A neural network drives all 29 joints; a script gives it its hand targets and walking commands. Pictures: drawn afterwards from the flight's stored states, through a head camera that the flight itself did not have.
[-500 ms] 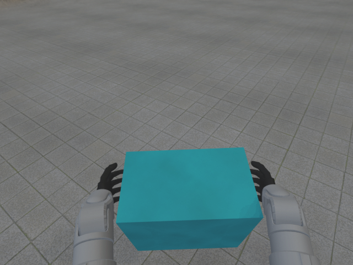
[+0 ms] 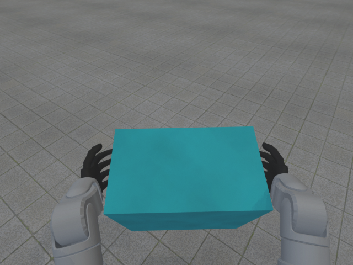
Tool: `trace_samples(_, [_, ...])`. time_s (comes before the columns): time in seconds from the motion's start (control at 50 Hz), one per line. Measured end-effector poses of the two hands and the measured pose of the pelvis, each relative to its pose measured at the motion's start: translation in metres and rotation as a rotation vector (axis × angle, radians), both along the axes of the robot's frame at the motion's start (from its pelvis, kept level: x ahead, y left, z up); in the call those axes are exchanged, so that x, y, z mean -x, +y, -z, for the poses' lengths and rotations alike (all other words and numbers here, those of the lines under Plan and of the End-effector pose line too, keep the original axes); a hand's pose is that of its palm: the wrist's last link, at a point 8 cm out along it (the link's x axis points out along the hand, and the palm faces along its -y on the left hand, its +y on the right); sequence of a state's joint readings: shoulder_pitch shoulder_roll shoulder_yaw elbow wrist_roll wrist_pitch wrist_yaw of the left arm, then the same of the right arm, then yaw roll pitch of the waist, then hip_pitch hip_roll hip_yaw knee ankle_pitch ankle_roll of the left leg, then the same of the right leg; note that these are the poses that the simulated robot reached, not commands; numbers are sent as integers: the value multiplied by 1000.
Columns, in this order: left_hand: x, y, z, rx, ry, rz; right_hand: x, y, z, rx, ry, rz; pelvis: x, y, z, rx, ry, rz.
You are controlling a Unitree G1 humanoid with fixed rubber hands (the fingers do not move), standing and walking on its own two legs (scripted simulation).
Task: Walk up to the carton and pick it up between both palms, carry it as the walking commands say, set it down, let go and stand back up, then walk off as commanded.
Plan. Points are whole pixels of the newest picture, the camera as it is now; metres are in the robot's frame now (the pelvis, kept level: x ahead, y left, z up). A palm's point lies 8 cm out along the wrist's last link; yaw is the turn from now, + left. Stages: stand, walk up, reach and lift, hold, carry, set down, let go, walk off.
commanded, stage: carry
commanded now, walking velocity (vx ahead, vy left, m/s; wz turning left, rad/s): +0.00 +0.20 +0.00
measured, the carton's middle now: (184, 185) +0.32 +0.02 +0.04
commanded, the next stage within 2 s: none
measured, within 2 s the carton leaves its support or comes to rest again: neither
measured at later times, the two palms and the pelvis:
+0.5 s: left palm (63, 207) +0.22 +0.24 +0.10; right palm (260, 209) +0.24 -0.13 +0.09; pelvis -0.01 +0.05 +0.00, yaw +1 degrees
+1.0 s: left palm (16, 219) +0.19 +0.32 +0.10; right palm (219, 223) +0.20 -0.05 +0.10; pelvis -0.04 +0.14 +0.00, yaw -1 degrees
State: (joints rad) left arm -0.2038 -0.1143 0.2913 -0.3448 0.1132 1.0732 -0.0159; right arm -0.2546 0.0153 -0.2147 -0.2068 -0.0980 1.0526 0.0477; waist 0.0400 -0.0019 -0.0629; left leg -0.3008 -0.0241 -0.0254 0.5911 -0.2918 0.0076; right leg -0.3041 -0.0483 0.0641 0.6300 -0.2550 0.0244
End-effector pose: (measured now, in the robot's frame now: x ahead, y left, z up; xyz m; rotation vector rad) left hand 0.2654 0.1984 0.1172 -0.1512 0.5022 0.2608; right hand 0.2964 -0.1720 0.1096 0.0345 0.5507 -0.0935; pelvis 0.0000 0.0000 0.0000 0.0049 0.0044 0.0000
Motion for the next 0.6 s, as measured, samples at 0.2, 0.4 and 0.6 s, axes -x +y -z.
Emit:
trace_samples(0.2, [21, 24, 24, 22, 107, 11, 28, 23, 19, -26, 110, 49, -2, 30, 4, -23, 39, -26])
trace_samples(0.4, [40, 34, 12, 15, 73, 14, 48, 33, 10, -38, 75, 59, 11, 42, 4, -21, 27, 11])
trace_samples(0.6, [55, 71, 20, 30, 103, 16, 65, 70, 15, -29, 104, 65, 20, 80, 4, -19, 41, -12])
